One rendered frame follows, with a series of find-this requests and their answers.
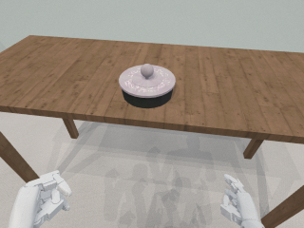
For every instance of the lid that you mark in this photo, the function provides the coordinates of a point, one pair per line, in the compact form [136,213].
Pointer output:
[133,83]

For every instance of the knob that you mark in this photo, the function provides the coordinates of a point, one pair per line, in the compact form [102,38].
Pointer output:
[147,70]

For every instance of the left robot hand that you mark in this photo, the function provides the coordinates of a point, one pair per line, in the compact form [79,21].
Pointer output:
[47,191]

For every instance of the right robot hand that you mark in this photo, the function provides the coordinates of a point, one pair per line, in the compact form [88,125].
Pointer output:
[243,207]

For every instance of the table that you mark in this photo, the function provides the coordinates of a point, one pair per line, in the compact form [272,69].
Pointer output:
[236,92]

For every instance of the pot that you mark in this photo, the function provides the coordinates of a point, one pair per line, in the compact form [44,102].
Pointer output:
[147,102]

